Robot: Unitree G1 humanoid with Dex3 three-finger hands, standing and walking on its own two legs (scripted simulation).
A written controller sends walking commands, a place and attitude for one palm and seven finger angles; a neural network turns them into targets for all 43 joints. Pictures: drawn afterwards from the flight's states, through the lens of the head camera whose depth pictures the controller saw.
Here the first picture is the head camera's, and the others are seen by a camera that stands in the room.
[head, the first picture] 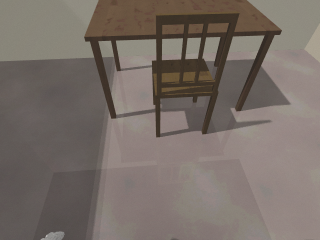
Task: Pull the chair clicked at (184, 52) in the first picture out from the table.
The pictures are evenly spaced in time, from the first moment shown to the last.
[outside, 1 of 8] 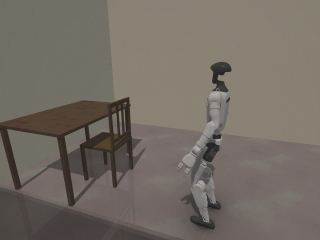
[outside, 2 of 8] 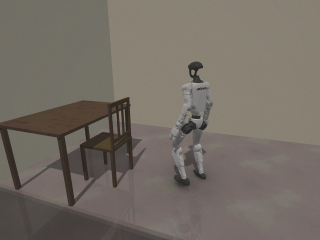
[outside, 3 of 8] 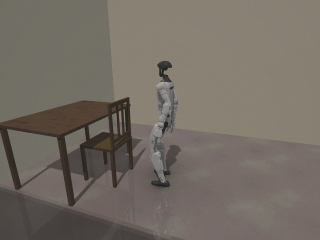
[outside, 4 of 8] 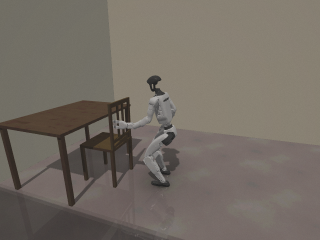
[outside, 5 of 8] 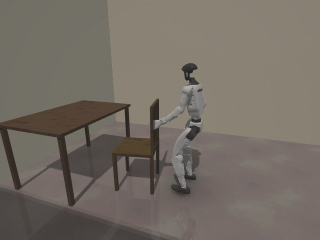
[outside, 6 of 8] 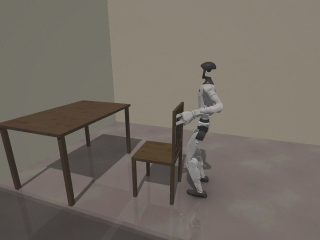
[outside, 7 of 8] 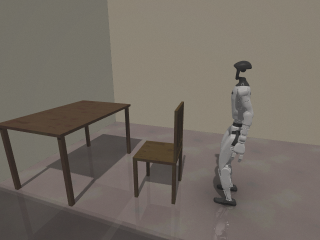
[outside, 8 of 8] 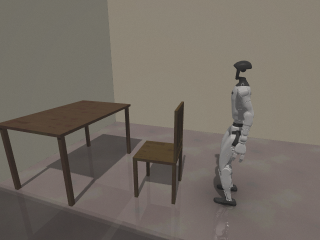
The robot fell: no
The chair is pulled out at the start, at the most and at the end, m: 0.00 0.66 0.65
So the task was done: yes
